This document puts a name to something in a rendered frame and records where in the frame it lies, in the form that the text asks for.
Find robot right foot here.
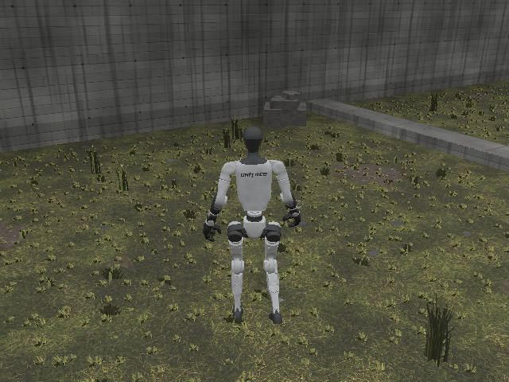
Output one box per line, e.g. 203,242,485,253
269,310,283,324

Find robot right hand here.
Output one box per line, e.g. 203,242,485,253
282,213,301,228

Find robot right shin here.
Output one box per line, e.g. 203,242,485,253
266,259,279,314

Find left robot upper arm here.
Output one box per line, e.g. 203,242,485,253
215,161,237,206

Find left robot forearm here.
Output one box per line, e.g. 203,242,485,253
205,193,223,226

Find right robot forearm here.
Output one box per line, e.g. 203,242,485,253
285,190,300,217

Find right robot upper arm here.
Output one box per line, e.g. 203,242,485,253
270,160,293,203

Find robot left hand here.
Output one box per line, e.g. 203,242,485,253
203,223,221,242

